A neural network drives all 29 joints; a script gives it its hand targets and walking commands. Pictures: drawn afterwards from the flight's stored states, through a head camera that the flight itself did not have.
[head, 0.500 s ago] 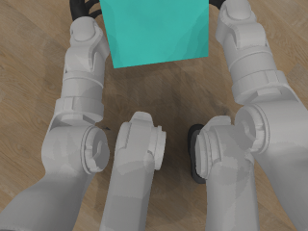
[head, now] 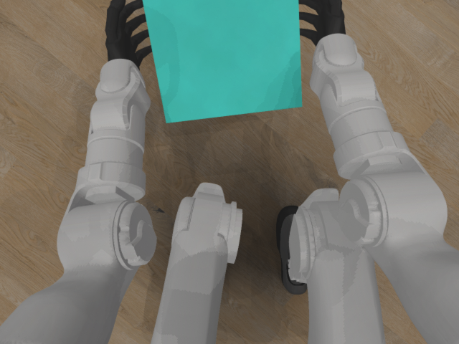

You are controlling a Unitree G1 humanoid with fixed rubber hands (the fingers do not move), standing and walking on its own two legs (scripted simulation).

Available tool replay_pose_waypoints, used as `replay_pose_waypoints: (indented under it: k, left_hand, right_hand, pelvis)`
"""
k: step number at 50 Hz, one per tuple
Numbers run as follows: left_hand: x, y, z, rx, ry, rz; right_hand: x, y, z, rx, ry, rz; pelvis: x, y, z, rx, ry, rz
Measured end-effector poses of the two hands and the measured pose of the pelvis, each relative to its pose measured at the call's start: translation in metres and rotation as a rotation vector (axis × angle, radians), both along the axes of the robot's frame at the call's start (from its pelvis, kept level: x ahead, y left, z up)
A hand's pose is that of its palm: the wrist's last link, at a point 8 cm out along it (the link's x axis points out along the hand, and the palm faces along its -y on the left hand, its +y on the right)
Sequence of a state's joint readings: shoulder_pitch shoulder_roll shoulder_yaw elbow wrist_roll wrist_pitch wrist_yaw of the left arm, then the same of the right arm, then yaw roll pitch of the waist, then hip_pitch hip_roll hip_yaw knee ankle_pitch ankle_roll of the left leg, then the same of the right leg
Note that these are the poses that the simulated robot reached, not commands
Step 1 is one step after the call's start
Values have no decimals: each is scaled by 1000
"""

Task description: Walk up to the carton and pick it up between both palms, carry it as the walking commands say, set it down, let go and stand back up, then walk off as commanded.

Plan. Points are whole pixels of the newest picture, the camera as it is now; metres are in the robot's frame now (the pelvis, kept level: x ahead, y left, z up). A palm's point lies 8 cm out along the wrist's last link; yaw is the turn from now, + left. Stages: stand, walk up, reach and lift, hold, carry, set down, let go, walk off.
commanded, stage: set down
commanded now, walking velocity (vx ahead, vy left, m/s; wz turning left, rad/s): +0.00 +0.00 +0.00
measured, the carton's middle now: (226, 53) +0.54 +0.05 -0.23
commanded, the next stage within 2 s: none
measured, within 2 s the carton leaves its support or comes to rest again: rests again in 1.04 s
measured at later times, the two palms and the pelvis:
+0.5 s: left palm (124, 57) +0.51 +0.20 -0.14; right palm (327, 33) +0.55 -0.10 -0.14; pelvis +0.00 +0.00 -0.01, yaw +0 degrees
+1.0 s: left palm (129, 61) +0.51 +0.20 -0.15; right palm (326, 36) +0.55 -0.10 -0.16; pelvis +0.01 +0.00 -0.01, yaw +0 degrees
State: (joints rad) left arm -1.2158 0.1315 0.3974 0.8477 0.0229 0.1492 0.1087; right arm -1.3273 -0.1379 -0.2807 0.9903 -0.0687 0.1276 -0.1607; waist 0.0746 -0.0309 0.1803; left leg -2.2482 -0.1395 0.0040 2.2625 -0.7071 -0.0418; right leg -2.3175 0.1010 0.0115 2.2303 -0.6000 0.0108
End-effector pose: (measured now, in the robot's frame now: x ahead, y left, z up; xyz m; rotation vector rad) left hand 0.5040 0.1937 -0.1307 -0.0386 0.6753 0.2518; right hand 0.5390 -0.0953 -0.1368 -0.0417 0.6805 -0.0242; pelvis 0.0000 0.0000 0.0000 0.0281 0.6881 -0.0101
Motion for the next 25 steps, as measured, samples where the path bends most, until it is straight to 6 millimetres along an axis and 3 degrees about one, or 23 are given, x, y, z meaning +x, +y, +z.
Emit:
replay_pose_waypoints:
  k: [25]
  left_hand:
    - [4,4,-7,-5,-11,-23]
  right_hand:
    - [6,-1,-6,3,-7,21]
  pelvis:
    - [3,1,-8,-5,-17,10]
